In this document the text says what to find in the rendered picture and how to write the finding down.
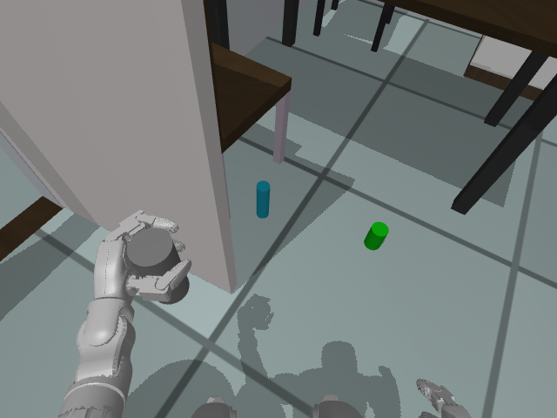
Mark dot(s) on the left robot hand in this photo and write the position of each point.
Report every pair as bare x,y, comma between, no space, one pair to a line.
115,276

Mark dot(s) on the left robot arm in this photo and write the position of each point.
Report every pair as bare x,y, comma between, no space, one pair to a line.
101,384

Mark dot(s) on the table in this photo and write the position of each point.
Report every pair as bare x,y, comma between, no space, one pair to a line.
530,24

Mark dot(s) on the right robot hand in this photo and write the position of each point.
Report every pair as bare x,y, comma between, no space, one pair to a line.
442,400

